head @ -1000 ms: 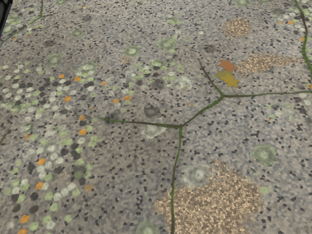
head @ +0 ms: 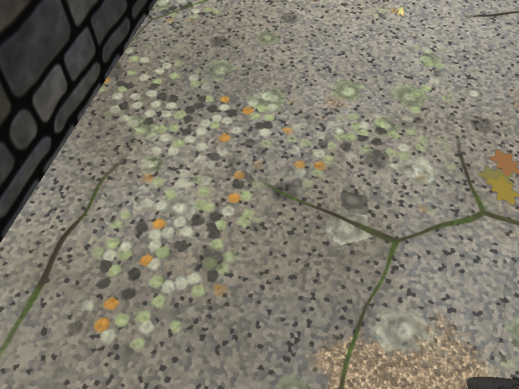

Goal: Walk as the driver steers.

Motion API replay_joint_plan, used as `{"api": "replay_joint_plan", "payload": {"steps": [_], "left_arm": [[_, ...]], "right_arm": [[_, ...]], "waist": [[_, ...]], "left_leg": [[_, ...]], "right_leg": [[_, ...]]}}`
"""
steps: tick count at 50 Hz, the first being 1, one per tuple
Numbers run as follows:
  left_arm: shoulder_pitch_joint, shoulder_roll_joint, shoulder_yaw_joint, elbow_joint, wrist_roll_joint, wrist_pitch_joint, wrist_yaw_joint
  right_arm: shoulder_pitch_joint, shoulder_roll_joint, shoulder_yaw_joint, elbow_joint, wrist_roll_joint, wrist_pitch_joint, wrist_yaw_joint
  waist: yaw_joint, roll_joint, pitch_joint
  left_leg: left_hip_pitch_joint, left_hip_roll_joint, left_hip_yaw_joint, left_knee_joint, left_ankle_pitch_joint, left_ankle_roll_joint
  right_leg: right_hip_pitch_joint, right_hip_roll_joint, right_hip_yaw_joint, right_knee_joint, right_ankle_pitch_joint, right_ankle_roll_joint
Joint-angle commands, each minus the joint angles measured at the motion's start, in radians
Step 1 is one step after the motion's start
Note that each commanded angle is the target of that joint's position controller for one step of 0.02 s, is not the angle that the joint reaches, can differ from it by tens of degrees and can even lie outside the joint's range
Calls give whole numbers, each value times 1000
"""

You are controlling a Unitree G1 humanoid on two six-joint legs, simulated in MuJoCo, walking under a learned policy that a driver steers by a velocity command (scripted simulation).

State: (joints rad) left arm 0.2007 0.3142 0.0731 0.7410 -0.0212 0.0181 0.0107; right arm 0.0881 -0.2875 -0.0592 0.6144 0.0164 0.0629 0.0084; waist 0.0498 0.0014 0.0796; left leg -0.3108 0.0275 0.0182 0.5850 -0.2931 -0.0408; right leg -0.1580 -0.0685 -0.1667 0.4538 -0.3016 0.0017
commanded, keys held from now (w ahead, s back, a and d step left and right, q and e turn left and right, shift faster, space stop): e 0.26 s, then w+e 0.46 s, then w+q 0.24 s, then q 0.04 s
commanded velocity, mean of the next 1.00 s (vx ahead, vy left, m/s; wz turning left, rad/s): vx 0.25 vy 0.00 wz -0.27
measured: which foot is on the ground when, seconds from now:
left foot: up 0.00-0.00, down 0.02-0.50, up 0.52-0.96, down 0.98-1.00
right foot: down 0.00-0.02, up 0.04-0.48, down 0.50-1.00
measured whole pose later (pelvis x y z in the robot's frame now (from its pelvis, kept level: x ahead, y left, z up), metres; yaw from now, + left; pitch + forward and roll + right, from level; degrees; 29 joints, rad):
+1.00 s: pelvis +0.24 -0.08 -0.03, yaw -20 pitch +2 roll +1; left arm 0.41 0.31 0.06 0.79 0.00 -0.03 0.03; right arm 0.03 -0.29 -0.05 0.72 0.01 -0.10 0.06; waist 0.04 -0.01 0.04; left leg -0.53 -0.06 0.07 0.54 -0.04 0.09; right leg 0.09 0.00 0.03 0.56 -0.50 -0.02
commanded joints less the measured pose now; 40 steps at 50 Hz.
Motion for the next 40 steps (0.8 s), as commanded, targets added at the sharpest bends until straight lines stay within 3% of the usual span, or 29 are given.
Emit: {"api": "replay_joint_plan", "payload": {"steps": [1, 2, 3, 4, 5, 7, 9, 12, 13, 15, 17, 19, 21, 23, 24, 25, 26, 27, 28, 29, 30, 31, 32, 35, 38, 40], "left_arm": [[18, 65, -4, -20, 11, -31, -16], [47, -11, -38, -32, 68, -43, -31], [17, 50, -18, -26, 38, -29, -24], [-4, 108, -3, -27, 11, -17, -17], [-14, 119, 6, -25, 2, -9, -9], [31, 153, 28, 2, 6, 18, 12], [66, 149, 37, 11, -3, 29, 23], [40, 106, 34, -9, -5, 40, 32], [23, 90, 29, -21, -2, 41, 30], [-10, 64, 16, -48, 0, 39, 16], [-35, 64, 11, -75, 1, 30, -1], [-30, 71, 11, -82, 1, 21, -15], [-1, 76, 14, -74, -3, 13, -26], [73, 67, 17, -41, -7, 8, -33], [144, 66, 21, -5, -7, 5, -32], [243, 93, 36, 38, -10, 3, -24], [366, 180, 65, 58, -13, -5, -9], [329, 283, 75, 6, 5, -41, -23], [254, 205, 53, -24, 10, -69, -30], [202, 156, 35, -36, 5, -86, -27], [174, 130, 27, -47, -2, -90, -24], [156, 122, 21, -50, -4, -86, -18], [161, 113, 15, -57, 4, -85, -9], [206, 125, 19, -56, 7, -83, 12], [220, 124, 20, -48, 10, -81, 24], [255, 123, 20, -29, 11, -84, 23]], "right_arm": [[114, -130, -36, -31, -22, -13, -18], [117, -167, -28, -47, -48, -17, -33], [91, -103, -12, -32, -62, -35, -24], [37, -99, -11, -29, -58, -55, -13], [3, -110, -16, -13, -53, -69, -12], [-31, -137, -27, 2, -38, -83, -15], [-33, -137, -30, 14, -34, -81, -25], [-38, -101, -25, 31, -34, -70, -41], [-38, -100, -26, 37, -34, -67, -45], [-8, -122, -38, 52, -28, -64, -49], [16, -155, -50, 65, -19, -69, -45], [18, -175, -58, 71, -9, -80, -34], [9, -191, -65, 75, 6, -92, -19], [-22, -191, -66, 78, 22, -95, -7], [-34, -172, -62, 81, 25, -95, -5], [-38, -121, -47, 82, 16, -97, -1], [-76, -46, -23, 56, -12, -102, 7], [-149, -47, -23, -18, -7, -124, 8], [-153, -113, -35, -12, 18, -146, 19], [-114, -140, -42, 2, 28, -162, 30], [-79, -154, -48, 33, 8, -171, 29], [-78, -160, -51, 42, -17, -178, 26], [-77, -150, -51, 50, -24, -179, 27], [-112, -100, -36, 40, -17, -175, 27], [-168, -57, -15, 32, -8, -175, 38], [-219, -46, -6, 18, 2, -176, 50]], "waist": [[-64, -18, -208], [-28, 213, -266], [-65, 166, -272], [-56, 127, -205], [-51, 152, -164], [-39, 150, -117], [-32, 144, -110], [-44, 129, -98], [-50, 125, -99], [-79, 125, -114], [-91, 137, -100], [-82, 125, -80], [-59, 118, -66], [-7, 96, -67], [25, 74, -76], [55, 9, -84], [95, -230, -104], [73, -312, -52], [53, -169, -20], [11, -159, 14], [-8, -103, 19], [-17, -84, 18], [-22, -91, 3], [-14, -79, -11], [12, -116, 4], [43, -125, 31]], "left_leg": [[375, 67, -95, -265, 464, 77], [508, 298, -300, -166, 904, 176], [338, 354, -316, -195, 744, 330], [277, 308, -274, -227, 614, 332], [250, 269, -234, -244, 533, 300], [183, 260, -182, -259, 528, 278], [159, 262, -132, -271, 529, 289], [186, 261, -83, -287, 427, 289], [200, 262, -72, -288, 401, 288], [219, 272, -80, -339, 108, 283], [215, 300, -115, -389, -95, 280], [200, 311, -113, -414, -173, 268], [168, 313, -90, -422, -200, 253], [107, 288, -28, -374, -230, 217], [47, 257, 23, -302, -255, 190], [-44, 202, 93, -148, -256, 147], [-259, 97, 205, 276, -263, 65], [-571, -67, 52, 498, -364, 33], [-627, 10, -69, 579, -289, 53], [-634, 39, -79, 555, -157, 72], [-605, 59, -71, 521, -69, 72], [-576, 65, -69, 457, 5, 60], [-525, 60, -61, 421, 69, 46], [-472, 18, -34, 274, 212, 3], [-359, -11, 4, 65, 361, -14], [-310, -12, 21, -5, 422, -5]], "right_leg": [[-70, -125, 118, 62, 355, -68], [-229, -46, 88, 196, -202, 22], [-200, -32, 169, 291, -361, 67], [-213, -27, 193, 363, -358, 82], [-253, -17, 208, 411, -325, 87], [-266, 0, 237, 524, -260, 102], [-283, 26, 223, 640, -227, 112], [-334, 13, 209, 623, -171, 117], [-338, 2, 202, 582, -157, 117], [-328, -19, 171, 485, -128, 102], [-319, -26, 148, 417, -147, 71], [-285, -25, 127, 345, -167, 31], [-217, -20, 105, 263, -155, -9], [-84, 6, 59, 124, -66, -51], [23, 40, 26, 58, -27, -69], [149, 60, 52, 15, -56, -101], [299, -128, 363, -98, -101, -188], [296, -313, 904, -270, -331, -371], [279, -334, 869, -320, -352, -373], [263, -298, 769, -315, -294, -332], [250, -249, 667, -299, -184, -291], [241, -215, 595, -295, -59, -263], [222, -182, 535, -298, 45, -243], [194, -128, 428, -296, 260, -222], [116, -81, 327, -313, 262, -189], [91, -96, 307, -333, 241, -184]]}}
Velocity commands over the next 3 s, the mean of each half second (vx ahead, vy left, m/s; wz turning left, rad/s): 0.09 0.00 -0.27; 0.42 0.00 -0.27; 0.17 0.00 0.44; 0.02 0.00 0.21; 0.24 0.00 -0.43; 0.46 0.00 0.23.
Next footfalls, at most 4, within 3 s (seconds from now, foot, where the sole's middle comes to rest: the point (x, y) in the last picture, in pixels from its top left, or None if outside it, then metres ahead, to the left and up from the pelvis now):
0.02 left None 0.05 0.13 -0.78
0.50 right None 0.01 -0.11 -0.78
0.98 left None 0.44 -0.06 -0.78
1.44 right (395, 366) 0.51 -0.28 -0.78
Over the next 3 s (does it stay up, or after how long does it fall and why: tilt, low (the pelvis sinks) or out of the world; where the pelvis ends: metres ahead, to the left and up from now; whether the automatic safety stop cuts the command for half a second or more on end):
stays up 0.76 -0.21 0.00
